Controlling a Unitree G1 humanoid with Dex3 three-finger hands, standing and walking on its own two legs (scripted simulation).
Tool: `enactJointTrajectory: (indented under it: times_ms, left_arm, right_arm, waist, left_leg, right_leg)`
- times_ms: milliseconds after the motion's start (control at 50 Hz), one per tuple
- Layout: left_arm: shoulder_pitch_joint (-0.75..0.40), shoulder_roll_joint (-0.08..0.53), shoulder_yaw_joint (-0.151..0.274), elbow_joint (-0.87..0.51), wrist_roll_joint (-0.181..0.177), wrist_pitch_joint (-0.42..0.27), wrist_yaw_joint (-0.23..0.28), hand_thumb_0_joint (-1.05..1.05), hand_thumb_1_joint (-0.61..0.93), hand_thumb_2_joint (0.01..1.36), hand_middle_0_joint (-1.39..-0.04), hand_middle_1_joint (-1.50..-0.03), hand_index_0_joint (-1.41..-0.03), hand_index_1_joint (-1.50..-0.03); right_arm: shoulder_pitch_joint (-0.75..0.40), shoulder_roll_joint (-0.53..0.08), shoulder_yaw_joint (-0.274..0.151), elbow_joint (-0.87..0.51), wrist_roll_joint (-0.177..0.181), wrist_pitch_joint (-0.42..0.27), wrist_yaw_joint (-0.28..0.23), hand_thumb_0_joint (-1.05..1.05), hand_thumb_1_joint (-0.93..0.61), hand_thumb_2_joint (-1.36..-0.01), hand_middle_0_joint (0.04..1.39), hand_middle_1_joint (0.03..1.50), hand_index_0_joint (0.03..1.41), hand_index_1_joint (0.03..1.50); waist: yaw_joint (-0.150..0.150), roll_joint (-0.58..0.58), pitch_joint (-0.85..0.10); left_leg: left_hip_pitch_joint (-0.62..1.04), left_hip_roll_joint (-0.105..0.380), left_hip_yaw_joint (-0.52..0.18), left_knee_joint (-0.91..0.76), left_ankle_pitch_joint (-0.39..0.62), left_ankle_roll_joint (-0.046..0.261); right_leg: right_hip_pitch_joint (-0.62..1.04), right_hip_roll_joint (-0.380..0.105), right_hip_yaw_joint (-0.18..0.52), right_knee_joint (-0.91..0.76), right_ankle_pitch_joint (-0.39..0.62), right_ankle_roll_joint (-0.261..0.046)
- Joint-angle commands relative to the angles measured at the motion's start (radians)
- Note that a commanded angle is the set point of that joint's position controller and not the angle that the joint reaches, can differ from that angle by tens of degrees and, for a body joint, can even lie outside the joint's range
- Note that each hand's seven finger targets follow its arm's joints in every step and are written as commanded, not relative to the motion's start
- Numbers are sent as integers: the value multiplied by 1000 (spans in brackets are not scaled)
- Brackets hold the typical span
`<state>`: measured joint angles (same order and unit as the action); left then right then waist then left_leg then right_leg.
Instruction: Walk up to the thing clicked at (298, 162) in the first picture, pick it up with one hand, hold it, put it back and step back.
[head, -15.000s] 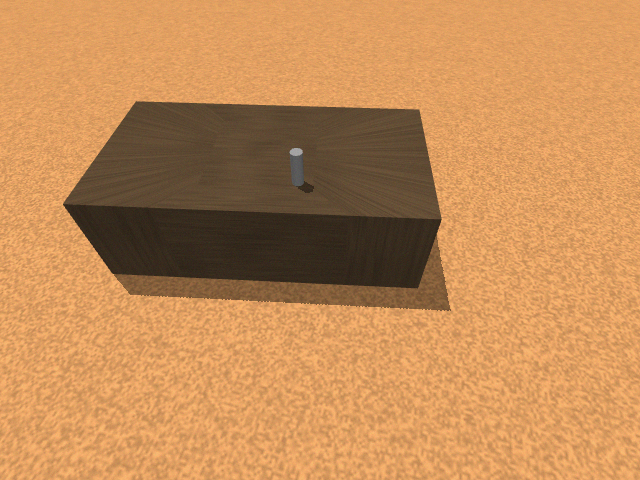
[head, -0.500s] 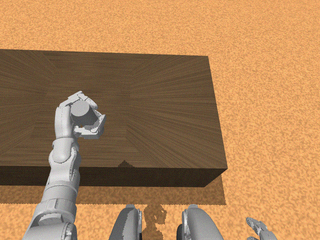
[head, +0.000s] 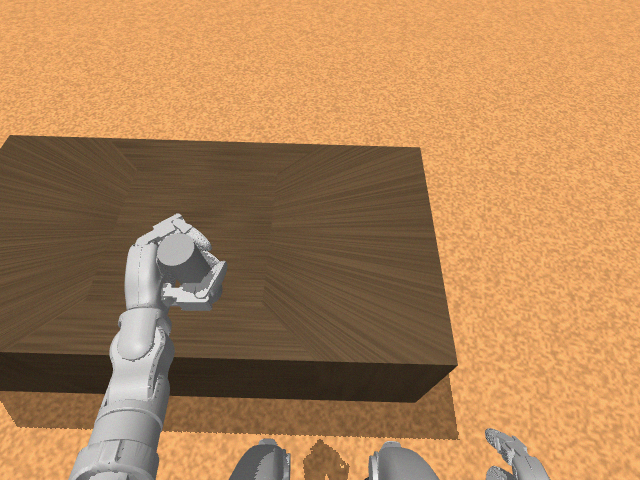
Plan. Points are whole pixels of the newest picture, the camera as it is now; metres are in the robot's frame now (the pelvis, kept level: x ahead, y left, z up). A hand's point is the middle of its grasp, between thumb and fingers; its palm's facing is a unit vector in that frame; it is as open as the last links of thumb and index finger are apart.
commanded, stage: lift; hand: left
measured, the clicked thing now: (193, 272) +0.35 +0.18 +0.03
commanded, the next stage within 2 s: hold in 0.20 s
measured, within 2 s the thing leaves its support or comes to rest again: neither
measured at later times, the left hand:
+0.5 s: hand (198, 269) +0.35 +0.17 +0.05, palm faces +0.14 -0.99 -0.01, open 6.5 cm
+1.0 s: hand (192, 273) +0.33 +0.17 +0.07, palm faces +0.14 -0.99 -0.01, open 6.5 cm
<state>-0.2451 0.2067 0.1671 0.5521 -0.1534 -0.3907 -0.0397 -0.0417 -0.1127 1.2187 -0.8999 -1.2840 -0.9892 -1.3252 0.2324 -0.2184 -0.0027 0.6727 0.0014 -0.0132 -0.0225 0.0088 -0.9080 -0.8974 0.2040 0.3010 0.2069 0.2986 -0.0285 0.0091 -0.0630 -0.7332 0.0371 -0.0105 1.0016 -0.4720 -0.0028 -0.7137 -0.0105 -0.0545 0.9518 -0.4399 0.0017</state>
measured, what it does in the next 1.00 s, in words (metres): stands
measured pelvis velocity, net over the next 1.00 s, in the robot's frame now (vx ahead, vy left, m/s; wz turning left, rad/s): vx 0.01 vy -0.01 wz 0.00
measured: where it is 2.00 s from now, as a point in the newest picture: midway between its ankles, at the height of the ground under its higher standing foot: outside the picture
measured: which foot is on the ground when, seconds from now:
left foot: down 0.00-1.00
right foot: down 0.00-1.00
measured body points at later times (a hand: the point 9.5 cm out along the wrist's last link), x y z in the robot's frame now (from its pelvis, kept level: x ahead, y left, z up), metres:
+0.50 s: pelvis +0.01 +0.00 +0.01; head +0.06 +0.00 +0.46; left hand +0.33 +0.22 +0.06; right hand +0.13 -0.25 -0.10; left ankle +0.01 +0.12 -0.68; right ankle +0.02 -0.12 -0.68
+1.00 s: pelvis +0.01 -0.01 +0.02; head +0.05 +0.00 +0.47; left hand +0.32 +0.22 +0.07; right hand +0.14 -0.25 -0.09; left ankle +0.01 +0.12 -0.68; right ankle +0.02 -0.12 -0.68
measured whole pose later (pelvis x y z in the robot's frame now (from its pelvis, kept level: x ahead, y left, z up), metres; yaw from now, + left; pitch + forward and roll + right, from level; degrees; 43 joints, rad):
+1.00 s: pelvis +0.01 -0.01 +0.02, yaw +0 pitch +6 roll -1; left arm -0.12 0.18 0.15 0.46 -0.16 -0.38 -0.04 -0.04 -0.11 1.22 -0.89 -1.29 -0.98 -1.33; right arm 0.23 -0.22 -0.01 0.68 0.00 -0.02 -0.03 0.01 -0.91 -0.90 0.20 0.30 0.21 0.30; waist -0.01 0.01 -0.03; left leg -0.54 0.03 0.00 0.85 -0.42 -0.01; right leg -0.53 -0.01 -0.05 0.82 -0.40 0.00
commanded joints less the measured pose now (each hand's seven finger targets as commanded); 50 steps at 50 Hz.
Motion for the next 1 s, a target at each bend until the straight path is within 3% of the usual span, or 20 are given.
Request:
enactJointTrajectory:
  times_ms: [0,60,80,100,120,160,200,240,280,300,400,440,500,520,640,720,840,880,900,980]
  left_arm:
    - [-296,130,36,-250,-26,-85,1,0,385,1358,-1359,-1504,-1386,-1493]
    - [-304,164,55,-301,-22,-88,5,0,383,1354,-1357,-1503,-1385,-1492]
    - [-254,113,16,-240,-21,-78,0,0,393,1358,-1359,-1504,-1387,-1492]
    - [-257,109,21,-245,-24,-77,-2,0,411,1359,-1355,-1498,-1382,-1486]
    - [-315,156,57,-317,-27,-90,4,0,406,1353,-1366,-1499,-1393,-1487]
    - [-254,107,20,-242,-24,-84,-2,0,413,1356,-1349,-1495,-1379,-1481]
    - [-282,152,53,-305,-20,-95,2,0,417,1351,-1349,-1493,-1377,-1481]
    - [-248,115,25,-268,-29,-91,-8,0,415,1356,-1347,-1495,-1375,-1482]
    - [-278,147,51,-317,-31,-96,-5,0,412,1346,-1349,-1487,-1375,-1475]
    - [-224,113,30,-258,-29,-88,-6,0,369,1331,-1336,-1483,-1355,-1479]
    - [-238,109,23,-277,-20,-93,5,0,365,1327,-1302,-1460,-1318,-1459]
    - [-245,137,47,-322,-23,-95,10,0,368,1329,-1320,-1466,-1335,-1465]
    - [-204,85,11,-263,-21,-88,6,0,385,1334,-1327,-1474,-1343,-1472]
    - [-277,132,36,-357,-18,-100,12,0,389,1342,-1332,-1476,-1345,-1478]
    - [-182,83,15,-282,-30,-84,4,0,396,1336,-1333,-1480,-1350,-1477]
    - [-224,124,33,-373,-23,-95,10,0,422,1338,-1344,-1487,-1363,-1481]
    - [-204,113,24,-364,-24,-88,4,0,418,1344,-1343,-1491,-1360,-1487]
    - [-167,125,48,-335,-29,-80,2,0,410,1346,-1356,-1498,-1374,-1495]
    - [-161,80,7,-336,-33,-79,-4,0,428,1350,-1350,-1503,-1372,-1494]
    - [-196,119,25,-373,-25,-75,-3,0,453,1352,-1359,-1498,-1379,-1492]
  right_arm:
    - [17,-147,-52,-107,2,-34,-12,0,-910,-898,200,300,200,300]
    - [19,-142,-51,-107,1,-33,-14,0,-909,-897,200,300,200,300]
    - [20,-143,-50,-111,1,-32,-13,0,-911,-898,200,300,200,300]
    - [12,-143,-51,-116,0,-34,-12,0,-906,-897,200,300,200,300]
    - [9,-146,-55,-116,2,-34,-14,0,-904,-896,200,300,200,300]
    - [0,-143,-51,-119,1,-33,-11,0,-904,-897,200,300,200,300]
    - [0,-147,-57,-122,0,-34,-11,0,-907,-898,200,300,200,300]
    - [0,-145,-51,-120,0,-35,-12,0,-908,-899,200,300,200,300]
    - [4,-143,-52,-115,0,-37,-15,0,-910,-900,200,300,200,300]
    - [-3,-142,-49,-122,1,-36,-15,0,-907,-900,200,300,200,300]
    - [-5,-144,-52,-120,-4,-36,-11,0,-902,-900,200,300,200,300]
    - [0,-143,-54,-112,-2,-37,-14,0,-906,-902,200,300,200,300]
    - [-24,-139,-53,-119,-2,-41,-11,0,-906,-902,200,300,200,300]
    - [-19,-144,-57,-121,-2,-42,-12,0,-905,-902,200,300,200,300]
    - [-20,-142,-53,-118,1,-46,-11,0,-908,-902,200,300,200,300]
    - [-16,-136,-51,-121,0,-43,-11,0,-906,-901,200,300,200,300]
    - [-25,-138,-51,-124,3,-46,-12,0,-907,-903,200,300,200,300]
    - [-26,-137,-50,-119,4,-46,-14,0,-907,-902,200,300,200,300]
    - [-29,-130,-46,-124,3,-49,-11,0,-906,-902,200,300,200,300]
    - [-33,-137,-50,-127,5,-51,-15,0,-905,-902,200,300,200,300]
  waist:
    - [-11,26,-341]
    - [2,44,-355]
    - [-15,27,-338]
    - [-13,7,-324]
    - [-7,25,-318]
    - [-8,23,-295]
    - [1,49,-322]
    - [-6,22,-315]
    - [4,33,-330]
    - [-5,1,-306]
    - [-6,30,-300]
    - [7,18,-315]
    - [-4,1,-265]
    - [3,37,-288]
    - [-3,2,-278]
    - [7,33,-298]
    - [7,29,-273]
    - [13,10,-263]
    - [1,-8,-270]
    - [6,20,-256]
  left_leg:
    - [214,-17,-13,-159,301,4]
    - [225,-22,-4,-163,316,5]
    - [232,-20,-6,-169,322,6]
    - [216,-20,-5,-171,314,8]
    - [217,-22,-2,-178,298,8]
    - [233,-20,-8,-196,294,2]
    - [253,-22,-8,-200,292,0]
    - [245,-23,-3,-197,310,4]
    - [263,-23,1,-197,332,5]
    - [253,-23,0,-200,330,8]
    - [279,-23,2,-213,331,4]
    - [272,-26,5,-218,327,6]
    - [254,-27,6,-230,291,7]
    - [279,-26,7,-237,284,5]
    - [287,-24,0,-246,308,3]
    - [297,-27,8,-246,321,3]
    - [313,-25,4,-265,308,2]
    - [304,-28,9,-262,309,6]
    - [299,-28,7,-263,308,7]
    - [314,-30,11,-272,312,7]
  right_leg:
    - [189,23,12,-131,307,-21]
    - [227,17,20,-144,328,-18]
    - [213,19,18,-147,334,-18]
    - [223,20,18,-156,334,-16]
    - [233,17,23,-161,323,-16]
    - [219,22,13,-161,301,-20]
    - [227,21,13,-165,298,-21]
    - [247,20,18,-173,325,-17]
    - [264,17,23,-176,347,-15]
    - [269,18,21,-184,350,-12]
    - [259,19,22,-192,339,-17]
    - [296,14,26,-199,351,-12]
    - [278,16,24,-209,319,-11]
    - [276,16,26,-211,312,-14]
    - [298,20,16,-215,323,-15]
    - [322,14,24,-220,343,-12]
    - [315,18,18,-233,322,-15]
    - [329,15,23,-242,330,-10]
    - [339,15,22,-242,335,-8]
    - [336,12,25,-252,342,-8]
